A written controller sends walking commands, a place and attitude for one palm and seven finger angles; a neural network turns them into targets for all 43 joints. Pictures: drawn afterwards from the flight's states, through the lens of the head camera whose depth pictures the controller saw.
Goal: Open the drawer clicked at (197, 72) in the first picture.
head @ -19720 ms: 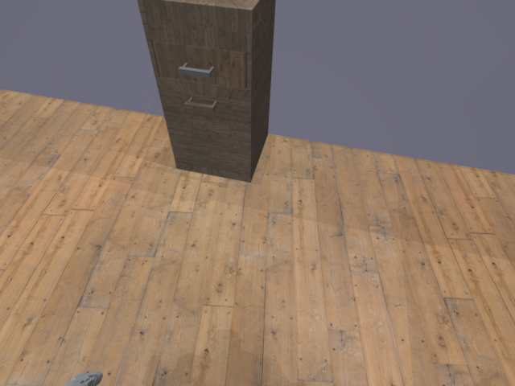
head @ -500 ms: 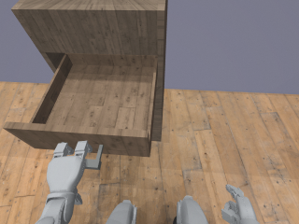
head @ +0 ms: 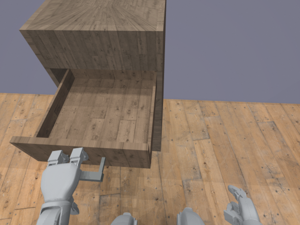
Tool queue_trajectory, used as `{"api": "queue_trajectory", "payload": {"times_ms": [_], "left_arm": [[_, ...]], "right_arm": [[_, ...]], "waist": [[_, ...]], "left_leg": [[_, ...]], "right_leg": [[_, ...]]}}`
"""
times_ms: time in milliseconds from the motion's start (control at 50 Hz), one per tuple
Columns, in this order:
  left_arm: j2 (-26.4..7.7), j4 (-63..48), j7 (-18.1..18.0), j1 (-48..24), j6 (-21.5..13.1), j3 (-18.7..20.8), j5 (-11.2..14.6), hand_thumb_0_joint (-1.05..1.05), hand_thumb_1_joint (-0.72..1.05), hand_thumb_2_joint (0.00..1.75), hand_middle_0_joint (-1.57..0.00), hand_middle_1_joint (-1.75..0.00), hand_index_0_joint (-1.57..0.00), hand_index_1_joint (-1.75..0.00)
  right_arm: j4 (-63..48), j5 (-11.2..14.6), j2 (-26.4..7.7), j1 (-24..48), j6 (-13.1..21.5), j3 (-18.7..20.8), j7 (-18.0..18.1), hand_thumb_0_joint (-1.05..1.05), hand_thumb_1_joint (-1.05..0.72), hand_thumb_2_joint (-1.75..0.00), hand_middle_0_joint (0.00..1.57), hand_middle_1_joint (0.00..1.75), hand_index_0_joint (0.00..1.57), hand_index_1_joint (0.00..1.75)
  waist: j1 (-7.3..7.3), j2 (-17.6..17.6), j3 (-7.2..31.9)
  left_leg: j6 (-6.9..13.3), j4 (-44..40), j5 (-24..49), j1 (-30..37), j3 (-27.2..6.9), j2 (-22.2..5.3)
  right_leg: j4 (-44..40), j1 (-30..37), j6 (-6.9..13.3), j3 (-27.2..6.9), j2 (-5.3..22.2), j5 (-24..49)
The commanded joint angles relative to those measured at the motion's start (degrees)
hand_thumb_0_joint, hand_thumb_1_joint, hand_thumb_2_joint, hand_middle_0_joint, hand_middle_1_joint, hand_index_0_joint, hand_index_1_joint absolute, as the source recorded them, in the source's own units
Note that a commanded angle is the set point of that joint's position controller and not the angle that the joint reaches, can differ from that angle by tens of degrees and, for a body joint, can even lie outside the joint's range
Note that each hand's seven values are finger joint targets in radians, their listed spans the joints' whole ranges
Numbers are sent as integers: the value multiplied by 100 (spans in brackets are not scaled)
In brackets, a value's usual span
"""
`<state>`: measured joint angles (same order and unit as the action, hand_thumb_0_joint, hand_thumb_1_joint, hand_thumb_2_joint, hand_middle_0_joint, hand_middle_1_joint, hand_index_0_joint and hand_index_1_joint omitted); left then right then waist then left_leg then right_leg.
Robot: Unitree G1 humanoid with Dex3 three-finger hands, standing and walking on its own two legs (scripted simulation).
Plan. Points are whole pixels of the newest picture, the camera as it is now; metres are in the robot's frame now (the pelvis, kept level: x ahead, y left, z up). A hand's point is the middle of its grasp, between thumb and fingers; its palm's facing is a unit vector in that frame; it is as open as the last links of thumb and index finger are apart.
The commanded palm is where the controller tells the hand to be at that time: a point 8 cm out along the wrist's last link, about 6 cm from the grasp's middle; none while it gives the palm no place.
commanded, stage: lift the hand off the handle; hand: left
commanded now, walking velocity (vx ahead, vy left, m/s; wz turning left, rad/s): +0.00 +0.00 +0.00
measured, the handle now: (82, 167) +0.28 +0.23 -0.05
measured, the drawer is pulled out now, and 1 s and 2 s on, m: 0.30 0.30 0.30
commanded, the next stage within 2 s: draw the hand back to the body in 1.72 s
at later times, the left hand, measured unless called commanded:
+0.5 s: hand (65, 178) +0.23 +0.23 +0.01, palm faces +0.01 -0.07 -1.00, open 13.9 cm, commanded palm +0.21 +0.23 +0.06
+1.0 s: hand (58, 172) +0.23 +0.24 +0.04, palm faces +0.02 -0.09 -1.00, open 13.9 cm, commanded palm +0.21 +0.24 +0.10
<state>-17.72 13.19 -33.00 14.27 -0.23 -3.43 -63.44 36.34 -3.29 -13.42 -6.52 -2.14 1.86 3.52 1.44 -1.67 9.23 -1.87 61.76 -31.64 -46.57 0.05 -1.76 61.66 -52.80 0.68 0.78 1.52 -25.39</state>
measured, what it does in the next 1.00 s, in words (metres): stands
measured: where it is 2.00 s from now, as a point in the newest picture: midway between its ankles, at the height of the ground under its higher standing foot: outside the picture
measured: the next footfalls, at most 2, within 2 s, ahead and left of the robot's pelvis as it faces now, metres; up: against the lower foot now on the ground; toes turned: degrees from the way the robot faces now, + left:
none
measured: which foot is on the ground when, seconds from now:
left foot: down 0.00-1.00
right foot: down 0.00-1.00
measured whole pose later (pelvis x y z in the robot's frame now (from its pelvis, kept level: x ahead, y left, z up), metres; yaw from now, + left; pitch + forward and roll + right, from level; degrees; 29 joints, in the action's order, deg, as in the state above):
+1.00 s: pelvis +0.01 +0.01 +0.04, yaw +0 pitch +9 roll +1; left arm -19.4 1.6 -24.4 18.9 0.7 -3.7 -60.4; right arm 34.6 -2.7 -13.2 -7.0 -3.5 1.3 2.2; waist 3.3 -2.6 5.7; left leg -1.4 47.0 -26.5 -29.4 0.7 -1.6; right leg 47.7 -35.7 0.1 0.5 1.4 -20.9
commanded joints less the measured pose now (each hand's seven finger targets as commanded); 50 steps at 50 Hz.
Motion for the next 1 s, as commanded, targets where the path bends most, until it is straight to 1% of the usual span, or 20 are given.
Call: {"api": "queue_trajectory", "payload": {"times_ms": [0,100,140,220,280,340,360,420,460,480,520,560,620,680,720,780,820,860,920,980], "left_arm": [[-864,-1217,-203,-268,-22,484,44,0,-50,30,-30,-120,-30,-120],[-895,-1373,-84,37,-41,519,58,0,-50,30,-30,-120,-30,-120],[-828,-1554,-54,33,-55,411,55,0,-50,30,-30,-120,-30,-120],[-943,-1591,-35,82,-80,563,39,0,-50,30,-30,-120,-30,-120],[-851,-1823,-40,-47,-72,426,37,0,-50,30,-30,-120,-30,-120],[-827,-1817,17,17,-27,389,59,0,-50,30,-30,-120,-30,-120],[-941,-1877,25,40,-15,529,77,0,-50,30,-30,-120,-30,-120],[-741,-1967,96,-63,34,245,79,0,-50,30,-30,-120,-30,-120],[-941,-1954,132,91,58,475,110,0,-50,30,-30,-120,-30,-120],[-937,-1962,136,176,57,465,85,0,-50,30,-30,-120,-30,-120],[-813,-1985,186,133,80,333,113,0,-50,30,-30,-120,-30,-120],[-1040,-1974,220,210,85,598,140,0,-50,30,-30,-120,-30,-120],[-818,-2112,283,91,83,323,132,0,-50,30,-30,-120,-30,-120],[-916,-2103,345,-7,89,420,172,0,-50,30,-30,-120,-30,-120],[-870,-2121,394,-154,74,339,170,0,-50,30,-30,-120,-30,-120],[-1083,-2070,443,-44,52,560,199,0,-50,30,-30,-120,-30,-120],[-1034,-2113,488,-260,23,507,219,0,-50,30,-30,-120,-30,-120],[-1117,-2153,532,47,25,632,262,0,-50,30,-30,-120,-30,-120],[-929,-2280,606,135,29,426,304,0,-50,30,-30,-120,-30,-120],[-1111,-2322,661,49,55,582,299,0,-50,30,-30,-120,-30,-120]], "right_arm": [[-858,-8,-618,401,272,233,15,0,-90,-90,20,30,20,30],[-930,-14,-616,387,238,227,-28,0,-90,-90,20,30,20,30],[-977,-17,-607,410,218,212,-58,0,-90,-90,20,30,20,30],[-999,-25,-599,421,187,201,-69,0,-90,-90,20,30,20,30],[-1019,-47,-589,426,172,199,-100,0,-90,-90,20,30,20,30],[-1043,-29,-594,445,158,203,-113,0,-90,-90,20,30,20,30],[-1063,-17,-601,439,149,207,-103,0,-90,-90,20,30,20,30],[-1084,-22,-581,470,133,184,-137,0,-90,-90,20,30,20,30],[-1105,-8,-599,479,136,190,-117,0,-90,-90,20,30,20,30],[-1110,-13,-572,497,131,161,-127,0,-90,-90,20,30,20,30],[-1115,4,-571,501,123,163,-141,0,-90,-90,20,30,20,30],[-1116,25,-588,521,116,168,-115,0,-90,-90,20,30,20,30],[-1129,10,-565,546,124,153,-139,0,-90,-90,20,30,20,30],[-1104,15,-574,549,124,157,-116,0,-90,-90,20,30,20,30],[-1096,19,-569,576,129,154,-109,0,-90,-90,20,30,20,30],[-1081,23,-564,578,137,145,-80,0,-90,-90,20,30,20,30],[-1048,31,-570,568,146,160,-69,0,-90,-90,20,30,20,30],[-1077,42,-569,589,157,177,-71,0,-90,-90,20,30,20,30],[-1080,46,-551,606,165,157,-113,0,-90,-90,20,30,20,30],[-1072,54,-572,648,151,139,-102,0,-90,-90,20,30,20,30]], "waist": [[-11,156,1350],[36,272,1309],[32,103,1272],[55,265,1196],[30,29,1267],[23,136,1091],[55,169,1182],[23,60,1051],[84,152,1061],[130,107,1052],[87,184,911],[149,180,926],[125,44,830],[102,225,805],[86,149,683],[179,168,784],[142,203,758],[215,141,841],[193,137,690],[207,218,651]], "left_leg": [[293,-900,1507,732,199,369],[281,-1018,1651,849,181,361],[279,-1069,1715,973,180,357],[277,-1129,1754,988,167,357],[270,-1181,1890,1227,175,348],[262,-1286,1820,1232,153,344],[263,-1323,1906,1269,151,339],[258,-1413,1890,1397,153,332],[262,-1495,1943,1432,146,332],[249,-1535,1935,1440,160,340],[259,-1591,1895,1454,161,334],[248,-1684,1909,1482,164,338],[248,-1759,1926,1587,160,337],[265,-1812,1883,1640,169,344],[268,-1876,1766,1670,173,352],[268,-1962,1758,1725,190,361],[273,-1987,1819,1758,190,363],[253,-2055,2039,1850,187,350],[249,-2119,2110,1901,187,336],[256,-2183,2028,1918,190,343]], "right_leg": [[-1114,1481,137,17,-228,1276],[-1175,1663,137,32,-238,1444],[-1212,1658,151,49,-241,1453],[-1262,1754,141,27,-249,1532],[-1297,1741,157,36,-241,1580],[-1391,1823,147,67,-250,1528],[-1399,1929,163,50,-268,1602],[-1485,1884,152,78,-255,1485],[-1556,2083,161,64,-272,1603],[-1558,2119,153,44,-260,1578],[-1640,2133,144,58,-257,1557],[-1700,2316,160,25,-272,1603],[-1754,2289,154,41,-257,1546],[-1861,2389,133,0,-250,1558],[-1931,2347,132,20,-244,1398],[-2008,2561,130,-18,-232,1392],[-2038,2578,123,-28,-228,1495],[-2063,2777,146,-35,-241,1731],[-2090,2760,131,20,-235,1741],[-2179,2846,116,-39,-220,1707]]}}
